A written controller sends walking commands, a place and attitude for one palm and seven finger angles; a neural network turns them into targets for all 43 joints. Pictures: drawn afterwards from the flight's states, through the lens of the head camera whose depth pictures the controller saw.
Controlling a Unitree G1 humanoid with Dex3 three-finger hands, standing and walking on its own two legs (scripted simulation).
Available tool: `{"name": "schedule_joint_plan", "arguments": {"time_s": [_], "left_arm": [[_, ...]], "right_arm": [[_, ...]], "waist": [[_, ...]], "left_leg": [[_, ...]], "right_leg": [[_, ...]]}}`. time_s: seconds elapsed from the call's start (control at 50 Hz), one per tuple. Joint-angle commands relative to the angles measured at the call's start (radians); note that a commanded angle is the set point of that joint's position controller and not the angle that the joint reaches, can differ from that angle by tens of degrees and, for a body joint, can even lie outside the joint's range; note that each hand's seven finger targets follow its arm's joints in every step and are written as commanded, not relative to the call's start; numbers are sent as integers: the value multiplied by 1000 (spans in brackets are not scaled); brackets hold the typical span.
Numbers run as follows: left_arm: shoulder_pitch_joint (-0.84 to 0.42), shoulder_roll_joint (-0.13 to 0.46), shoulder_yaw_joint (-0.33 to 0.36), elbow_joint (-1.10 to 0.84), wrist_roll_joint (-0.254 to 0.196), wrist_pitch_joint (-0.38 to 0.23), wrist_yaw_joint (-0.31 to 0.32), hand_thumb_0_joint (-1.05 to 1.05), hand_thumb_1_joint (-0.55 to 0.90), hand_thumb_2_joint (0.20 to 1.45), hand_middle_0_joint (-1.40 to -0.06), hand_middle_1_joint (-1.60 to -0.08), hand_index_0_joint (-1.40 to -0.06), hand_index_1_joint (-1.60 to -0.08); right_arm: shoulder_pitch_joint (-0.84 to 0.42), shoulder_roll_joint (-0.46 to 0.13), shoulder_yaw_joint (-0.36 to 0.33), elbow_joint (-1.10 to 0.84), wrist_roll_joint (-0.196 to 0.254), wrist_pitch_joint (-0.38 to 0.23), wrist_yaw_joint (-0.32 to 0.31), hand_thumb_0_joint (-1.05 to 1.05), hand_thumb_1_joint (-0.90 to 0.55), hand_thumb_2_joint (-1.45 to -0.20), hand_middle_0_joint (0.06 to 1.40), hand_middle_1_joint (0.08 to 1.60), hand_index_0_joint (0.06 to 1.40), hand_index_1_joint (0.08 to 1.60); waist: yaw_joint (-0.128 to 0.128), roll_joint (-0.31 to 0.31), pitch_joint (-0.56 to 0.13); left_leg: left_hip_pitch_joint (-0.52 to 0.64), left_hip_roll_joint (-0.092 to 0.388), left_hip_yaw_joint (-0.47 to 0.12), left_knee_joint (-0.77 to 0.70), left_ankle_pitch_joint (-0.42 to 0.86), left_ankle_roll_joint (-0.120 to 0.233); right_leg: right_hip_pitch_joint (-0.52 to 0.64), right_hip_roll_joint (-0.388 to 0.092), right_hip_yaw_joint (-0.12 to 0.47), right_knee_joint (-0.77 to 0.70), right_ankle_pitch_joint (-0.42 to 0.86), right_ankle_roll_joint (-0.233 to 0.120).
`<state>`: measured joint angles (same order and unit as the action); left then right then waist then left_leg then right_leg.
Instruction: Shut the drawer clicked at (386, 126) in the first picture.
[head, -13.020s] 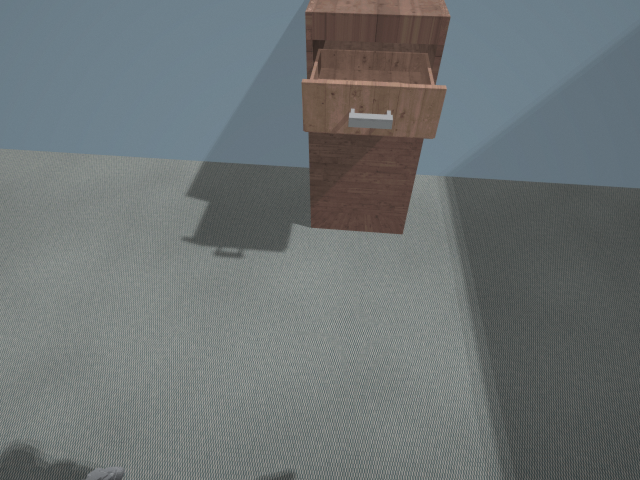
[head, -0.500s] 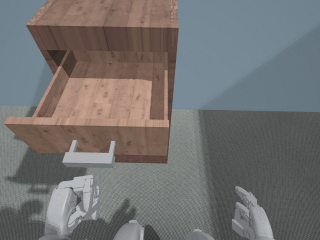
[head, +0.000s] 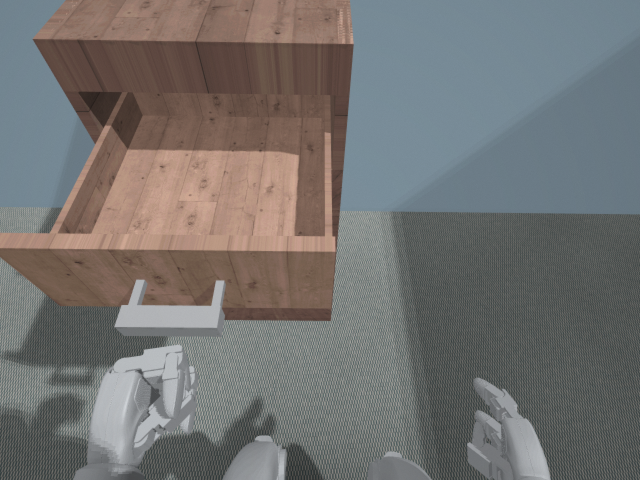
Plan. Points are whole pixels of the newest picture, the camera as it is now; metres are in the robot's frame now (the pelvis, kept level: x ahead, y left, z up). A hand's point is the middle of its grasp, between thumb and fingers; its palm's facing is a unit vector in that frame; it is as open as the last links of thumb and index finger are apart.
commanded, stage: bring the fist close to the handle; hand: left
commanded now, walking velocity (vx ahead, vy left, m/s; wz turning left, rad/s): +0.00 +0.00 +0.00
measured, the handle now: (176, 304) +0.31 +0.19 +0.05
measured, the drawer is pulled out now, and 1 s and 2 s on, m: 0.27 0.20 0.08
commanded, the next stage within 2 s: push the drawer shut in 0.02 s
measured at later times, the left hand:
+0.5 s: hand (196, 371) +0.23 +0.15 +0.05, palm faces +0.02 -1.00 -0.04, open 3.2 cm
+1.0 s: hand (207, 314) +0.30 +0.15 +0.05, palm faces +0.01 -1.00 -0.04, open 3.1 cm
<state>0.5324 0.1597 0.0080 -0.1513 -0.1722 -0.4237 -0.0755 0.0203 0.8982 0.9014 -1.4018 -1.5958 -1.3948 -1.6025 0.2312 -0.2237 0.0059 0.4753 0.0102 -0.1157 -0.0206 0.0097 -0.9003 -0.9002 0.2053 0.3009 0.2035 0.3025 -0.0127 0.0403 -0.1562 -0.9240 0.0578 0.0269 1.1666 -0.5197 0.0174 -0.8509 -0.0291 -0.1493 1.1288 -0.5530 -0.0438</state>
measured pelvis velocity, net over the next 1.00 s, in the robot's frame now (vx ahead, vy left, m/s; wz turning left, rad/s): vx -0.01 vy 0.01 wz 0.00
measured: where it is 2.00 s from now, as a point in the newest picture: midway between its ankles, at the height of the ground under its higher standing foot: outside the picture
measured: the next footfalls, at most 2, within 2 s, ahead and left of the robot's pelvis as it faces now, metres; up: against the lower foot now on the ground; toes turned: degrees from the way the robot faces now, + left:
none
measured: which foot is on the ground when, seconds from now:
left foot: down 0.00-1.00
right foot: down 0.00-1.00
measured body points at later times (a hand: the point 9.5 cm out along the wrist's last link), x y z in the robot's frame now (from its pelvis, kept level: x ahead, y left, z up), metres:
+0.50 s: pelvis +0.00 +0.00 +0.00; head +0.07 +0.00 +0.44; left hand +0.23 +0.20 +0.06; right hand +0.18 -0.23 -0.08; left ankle +0.03 +0.11 -0.65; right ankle +0.00 -0.10 -0.65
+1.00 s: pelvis -0.01 +0.01 +0.01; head +0.06 +0.01 +0.45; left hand +0.29 +0.21 +0.05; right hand +0.15 -0.23 -0.09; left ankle +0.03 +0.11 -0.65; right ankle +0.00 -0.10 -0.65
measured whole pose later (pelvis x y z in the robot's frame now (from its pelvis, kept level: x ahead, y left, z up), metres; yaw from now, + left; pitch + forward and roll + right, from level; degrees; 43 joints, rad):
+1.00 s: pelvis -0.01 +0.01 +0.01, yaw +0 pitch +15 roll -2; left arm 0.02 0.19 0.04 0.24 -0.16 -0.37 -0.04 0.00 0.85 0.95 -1.40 -1.60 -1.40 -1.60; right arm 0.22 -0.25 0.04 0.56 0.01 -0.10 -0.02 0.01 -0.90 -0.90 0.21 0.30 0.20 0.30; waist -0.02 0.04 -0.13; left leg -0.91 0.05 0.03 1.11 -0.47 0.03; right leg -0.84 -0.04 -0.15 1.08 -0.51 -0.04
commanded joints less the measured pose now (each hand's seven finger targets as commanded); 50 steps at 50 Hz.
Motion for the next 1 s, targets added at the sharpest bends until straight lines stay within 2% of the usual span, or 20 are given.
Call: {"name": "schedule_joint_plan", "arguments": {"time_s": [0.0, 0.08, 0.1, 0.14, 0.16, 0.2, 0.26, 0.32, 0.36, 0.44, 0.5, 0.52, 0.54, 0.56, 0.66, 0.7, 0.72, 0.8, 0.84, 0.98], "left_arm": [[-25, 59, 29, -206, 1, -72, 2, 0, 900, 900, -1400, -1600, -1400, -1600], [38, 64, 45, -221, 2, -66, 5, 0, 900, 900, -1400, -1600, -1400, -1600], [39, 39, 12, -240, 1, -64, 2, 0, 900, 900, -1400, -1600, -1400, -1600], [-15, 44, 0, -251, 5, -63, 6, 0, 900, 900, -1400, -1600, -1400, -1600], [-27, 66, 24, -228, 14, -61, 15, 0, 900, 900, -1400, -1600, -1400, -1600], [-59, 56, 15, -209, 18, -63, 19, 0, 900, 900, -1400, -1600, -1400, -1600], [-127, 83, 39, -182, 22, -61, 24, 0, 900, 900, -1400, -1600, -1400, -1600], [-129, 62, 24, -189, 12, -51, 18, 0, 900, 900, -1400, -1600, -1400, -1600], [-162, 88, 50, -161, 12, -34, 23, 0, 900, 900, -1400, -1600, -1400, -1600], [-242, 82, 47, -155, 2, -31, 24, 0, 900, 900, -1400, -1600, -1400, -1600], [-308, 84, 48, -118, 2, -37, 27, 0, 900, 900, -1400, -1600, -1400, -1600], [-316, 94, 61, -104, 3, -41, 26, 0, 900, 900, -1400, -1600, -1400, -1600], [-359, 81, 43, -95, 2, -43, 23, 0, 900, 900, -1400, -1600, -1400, -1600], [-393, 106, 67, -79, 4, -45, 24, 0, 900, 900, -1400, -1600, -1400, -1600], [-511, 114, 73, -28, -2, -39, 18, 0, 900, 900, -1400, -1600, -1400, -1600], [-565, 95, 51, 2, -3, -27, 17, 0, 900, 900, -1400, -1600, -1400, -1600], [-604, 102, 49, 7, 1, -25, 18, 0, 900, 900, -1400, -1600, -1400, -1600], [-635, 91, 48, 52, 2, -12, 30, 0, 900, 900, -1400, -1600, -1400, -1600], [-681, 91, 49, 104, 3, -7, 34, 0, 900, 900, -1400, -1600, -1400, -1600], [-814, 117, 84, 205, 16, -24, 47, 0, 900, 900, -1400, -1600, -1400, -1600]], "right_arm": [[-52, -117, -54, -164, 6, -52, -13, 0, -900, -900, 200, 300, 200, 300], [-49, -111, -57, -170, 8, -46, -10, 0, -900, -900, 200, 300, 200, 300], [-51, -109, -55, -177, 8, -46, -7, 0, -900, -900, 200, 300, 200, 300], [-49, -113, -53, -175, 7, -45, -7, 0, -900, -900, 200, 300, 200, 300], [-46, -115, -55, -166, 5, -40, -11, 0, -900, -900, 200, 300, 200, 300], [-45, -117, -52, -166, 1, -40, -11, 0, -900, -900, 200, 300, 200, 300], [-46, -127, -48, -161, 1, -37, -15, 0, -900, -900, 200, 300, 200, 300], [-40, -125, -46, -169, 2, -39, -11, 0, -900, -900, 200, 300, 200, 300], [-37, -130, -45, -160, 3, -33, -13, 0, -900, -900, 200, 300, 200, 300], [-34, -133, -42, -147, 3, -36, -13, 0, -900, -900, 200, 300, 200, 300], [-34, -136, -40, -130, 1, -38, -15, 0, -900, -900, 200, 300, 200, 300], [-37, -139, -41, -128, 1, -39, -16, 0, -900, -900, 200, 300, 200, 300], [-40, -139, -39, -122, 1, -41, -17, 0, -900, -900, 200, 300, 200, 300], [-40, -143, -40, -112, 0, -41, -19, 0, -900, -900, 200, 300, 200, 300], [-47, -150, -38, -90, 4, -43, -22, 0, -900, -900, 200, 300, 200, 300], [-48, -150, -36, -84, 7, -42, -22, 0, -900, -900, 200, 300, 200, 300], [-50, -151, -35, -77, 7, -43, -23, 0, -900, -900, 200, 300, 200, 300], [-47, -152, -35, -71, 7, -41, -19, 0, -900, -900, 200, 300, 200, 300], [-45, -154, -33, -61, 8, -36, -18, 0, -900, -900, 200, 300, 200, 300], [-38, -158, -33, -41, 5, -21, -11, 0, -900, -900, 200, 300, 200, 300]], "waist": [[-19, -42, -175], [5, -9, -211], [0, -3, -213], [-16, -4, -198], [-21, -32, -179], [-29, -43, -170], [-29, -34, -163], [-15, -11, -222], [-21, -22, -214], [-28, -8, -211], [-42, -39, -199], [-34, -22, -205], [-46, -25, -201], [-47, -18, -192], [-43, 4, -225], [-53, -5, -226], [-53, 20, -228], [-45, 0, -255], [-53, -35, -233], [-47, -12, -246]], "left_leg": [[137, -46, -59, -158, 206, 12], [168, -46, -55, -167, 266, 10], [182, -47, -53, -167, 283, 11], [172, -46, -59, -163, 264, 11], [161, -42, -62, -161, 255, 12], [143, -44, -61, -151, 219, 10], [127, -45, -62, -149, 194, 11], [161, -48, -59, -158, 236, 10], [158, -46, -58, -159, 237, 10], [172, -46, -60, -169, 240, 8], [158, -46, -62, -163, 216, 10], [157, -46, -61, -164, 213, 9], [152, -48, -60, -160, 204, 10], [147, -45, -63, -159, 198, 11], [171, -46, -66, -178, 176, 11], [181, -48, -67, -186, 160, 12], [195, -47, -69, -193, 164, 10], [222, -46, -69, -209, 191, 10], [209, -45, -69, -212, 175, 11], [223, -46, -66, -225, 185, 9]], "right_leg": [[104, 33, 104, -177, 204, 20], [135, 34, 93, -162, 273, 15], [136, 33, 92, -162, 296, 17], [115, 33, 91, -162, 275, 19], [105, 36, 91, -164, 263, 19], [88, 34, 97, -166, 229, 22], [79, 34, 103, -168, 192, 18], [116, 32, 101, -164, 243, 17], [121, 33, 104, -176, 245, 18], [119, 32, 100, -180, 251, 19], [106, 32, 104, -187, 226, 22], [107, 32, 105, -185, 217, 20], [101, 29, 109, -190, 209, 22], [91, 30, 110, -191, 197, 20], [94, 29, 112, -202, 163, 19], [92, 27, 112, -215, 149, 22], [88, 27, 110, -214, 154, 20], [114, 27, 105, -222, 183, 21], [113, 27, 108, -232, 170, 24], [116, 27, 110, -228, 182, 20]]}}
